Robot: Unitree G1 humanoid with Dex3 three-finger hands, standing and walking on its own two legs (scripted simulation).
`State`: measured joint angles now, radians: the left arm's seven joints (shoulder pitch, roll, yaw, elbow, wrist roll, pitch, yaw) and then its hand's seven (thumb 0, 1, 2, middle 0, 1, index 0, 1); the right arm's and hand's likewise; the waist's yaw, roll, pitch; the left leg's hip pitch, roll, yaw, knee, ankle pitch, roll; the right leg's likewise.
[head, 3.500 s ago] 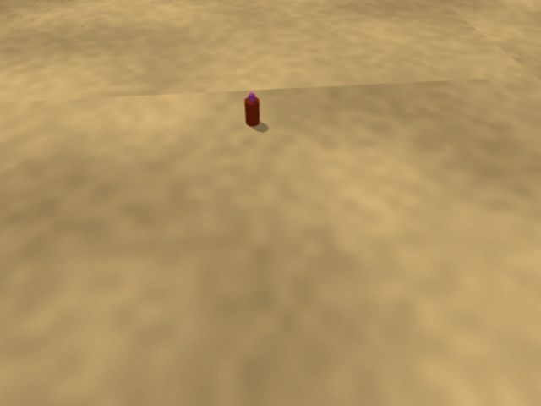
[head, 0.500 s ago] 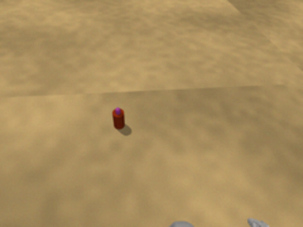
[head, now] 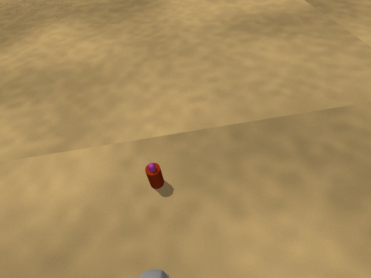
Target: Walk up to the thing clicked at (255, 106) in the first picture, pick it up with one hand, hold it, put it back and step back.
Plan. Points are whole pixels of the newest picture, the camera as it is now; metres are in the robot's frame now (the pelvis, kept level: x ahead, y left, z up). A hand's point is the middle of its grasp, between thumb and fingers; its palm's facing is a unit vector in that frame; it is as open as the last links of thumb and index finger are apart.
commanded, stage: walk up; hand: left
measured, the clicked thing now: (154, 174) +0.78 +0.25 -0.67
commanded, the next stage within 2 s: none
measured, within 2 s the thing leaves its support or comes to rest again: neither
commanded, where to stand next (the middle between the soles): +0.42 +0.05 m, yaw +0 degrees
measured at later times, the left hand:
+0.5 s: hand (68, 256) +0.21 +0.34 -0.16, palm faces -0.02 -0.95 -0.32, open 7.4 cm
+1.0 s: hand (87, 202) +0.34 +0.31 -0.12, palm faces -0.01 -0.90 -0.44, open 7.4 cm
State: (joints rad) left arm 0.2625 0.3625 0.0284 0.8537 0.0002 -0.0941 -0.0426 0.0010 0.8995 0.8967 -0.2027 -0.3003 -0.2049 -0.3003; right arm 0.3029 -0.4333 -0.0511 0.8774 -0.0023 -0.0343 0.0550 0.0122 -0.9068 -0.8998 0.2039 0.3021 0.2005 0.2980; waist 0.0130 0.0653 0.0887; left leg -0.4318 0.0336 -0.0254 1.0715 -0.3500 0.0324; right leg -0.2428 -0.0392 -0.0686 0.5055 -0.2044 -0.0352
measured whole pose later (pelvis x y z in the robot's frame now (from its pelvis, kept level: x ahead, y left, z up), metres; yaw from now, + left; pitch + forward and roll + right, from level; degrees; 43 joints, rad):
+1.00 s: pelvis +0.30 +0.03 +0.00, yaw +0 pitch -4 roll +1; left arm 0.33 0.38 0.03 0.85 0.01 -0.08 -0.03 0.00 0.90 0.90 -0.20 -0.30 -0.21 -0.30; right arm 0.28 -0.44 -0.06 0.86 -0.01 -0.02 0.05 0.01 -0.91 -0.90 0.20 0.30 0.20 0.30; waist 0.03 0.07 0.10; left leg -0.48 0.06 -0.02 0.97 -0.32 0.01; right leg -0.23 -0.03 -0.04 0.51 -0.22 -0.03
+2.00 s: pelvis +0.38 +0.05 +0.00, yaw +0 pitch -3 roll +0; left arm 0.11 0.37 -0.01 1.04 0.00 -0.03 0.00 0.00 0.90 0.90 -0.20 -0.30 -0.20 -0.30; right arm 0.14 -0.37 -0.01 1.07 0.00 -0.02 0.02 0.01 -0.90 -0.90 0.21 0.30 0.20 0.30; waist 0.00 -0.01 0.05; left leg -0.25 0.03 -0.01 0.54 -0.25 -0.01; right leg -0.16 -0.04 -0.04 0.52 -0.32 0.02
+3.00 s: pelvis +0.39 +0.06 +0.00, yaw +2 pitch -2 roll +0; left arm 0.06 0.36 0.02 1.10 -0.01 0.00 0.01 0.00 0.90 0.90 -0.20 -0.30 -0.20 -0.30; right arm 0.06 -0.37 -0.02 1.11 0.00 0.02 0.01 0.01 -0.90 -0.90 0.21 0.30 0.20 0.30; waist 0.00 0.01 0.10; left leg -0.22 0.00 -0.03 0.47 -0.20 -0.01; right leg -0.12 -0.06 -0.07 0.44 -0.28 0.03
